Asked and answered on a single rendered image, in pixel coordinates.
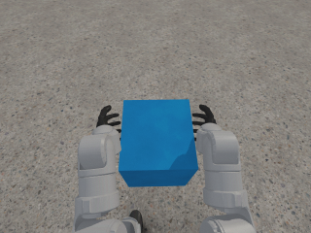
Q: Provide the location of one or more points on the robot left shin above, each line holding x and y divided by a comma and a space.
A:
129, 217

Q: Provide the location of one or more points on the right robot hand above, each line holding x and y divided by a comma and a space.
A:
208, 117

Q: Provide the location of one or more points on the left robot upper arm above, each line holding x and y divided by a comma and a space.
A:
101, 226

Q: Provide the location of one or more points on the left robot hand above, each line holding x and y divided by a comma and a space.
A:
103, 118

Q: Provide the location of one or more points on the robot left thigh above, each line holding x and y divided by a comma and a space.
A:
132, 226

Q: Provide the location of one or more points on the carton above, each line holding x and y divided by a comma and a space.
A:
157, 143

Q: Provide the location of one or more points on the right robot upper arm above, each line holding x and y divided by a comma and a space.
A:
232, 223

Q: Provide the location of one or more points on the robot right forearm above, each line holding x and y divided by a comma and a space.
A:
222, 164

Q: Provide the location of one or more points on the robot left forearm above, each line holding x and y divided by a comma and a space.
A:
98, 194

